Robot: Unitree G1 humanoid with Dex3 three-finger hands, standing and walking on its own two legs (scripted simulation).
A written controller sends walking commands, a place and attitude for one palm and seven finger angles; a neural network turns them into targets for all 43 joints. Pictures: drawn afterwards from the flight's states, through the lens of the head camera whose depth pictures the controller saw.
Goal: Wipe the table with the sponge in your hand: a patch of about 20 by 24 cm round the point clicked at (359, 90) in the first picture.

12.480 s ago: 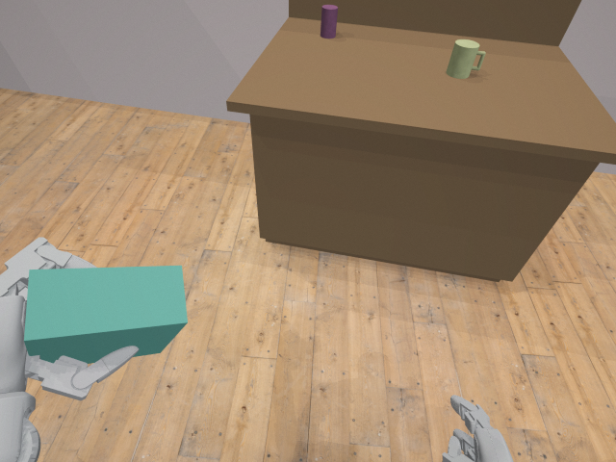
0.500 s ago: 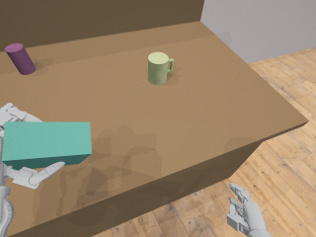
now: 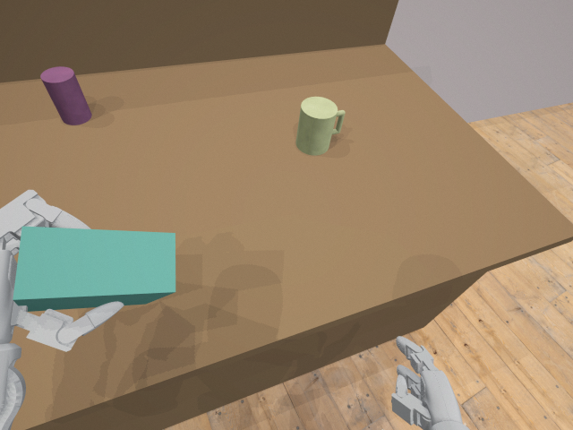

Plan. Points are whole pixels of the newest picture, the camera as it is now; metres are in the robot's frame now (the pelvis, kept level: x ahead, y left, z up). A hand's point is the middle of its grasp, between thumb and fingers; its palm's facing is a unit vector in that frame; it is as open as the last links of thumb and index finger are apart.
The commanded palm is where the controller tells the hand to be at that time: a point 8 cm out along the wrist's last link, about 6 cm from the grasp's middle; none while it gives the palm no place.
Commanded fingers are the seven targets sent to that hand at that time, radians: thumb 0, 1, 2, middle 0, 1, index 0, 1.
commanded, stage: come to a stop and stand still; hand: left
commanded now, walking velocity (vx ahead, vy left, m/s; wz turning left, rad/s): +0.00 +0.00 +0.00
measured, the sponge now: (118, 273) +0.24 +0.21 +0.13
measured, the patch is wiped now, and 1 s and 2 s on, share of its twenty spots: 0.00 0.00 0.00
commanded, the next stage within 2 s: look again from close up in 0.02 s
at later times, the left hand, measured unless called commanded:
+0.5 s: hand (105, 282) +0.22 +0.21 +0.15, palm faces +0.36 -0.85 -0.38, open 10.1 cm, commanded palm +0.16 +0.25 +0.18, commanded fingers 0.00 0.10 1.30 -1.20 -1.60 -1.20 -1.60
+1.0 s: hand (79, 241) +0.24 +0.24 +0.18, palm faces +0.41 -0.80 -0.44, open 10.1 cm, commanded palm +0.16 +0.25 +0.18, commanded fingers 0.00 0.10 1.30 -1.20 -1.60 -1.20 -1.60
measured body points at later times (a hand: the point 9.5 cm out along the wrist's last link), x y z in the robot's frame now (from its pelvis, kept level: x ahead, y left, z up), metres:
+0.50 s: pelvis +0.00 -0.04 +0.00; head +0.03 -0.02 +0.45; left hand +0.19 +0.25 +0.17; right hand +0.19 -0.27 -0.06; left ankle +0.03 +0.04 -0.74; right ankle +0.01 -0.16 -0.74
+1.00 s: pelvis +0.00 -0.03 +0.00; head +0.04 -0.02 +0.45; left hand +0.22 +0.28 +0.20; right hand +0.18 -0.25 -0.08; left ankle +0.03 +0.04 -0.74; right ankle +0.01 -0.16 -0.74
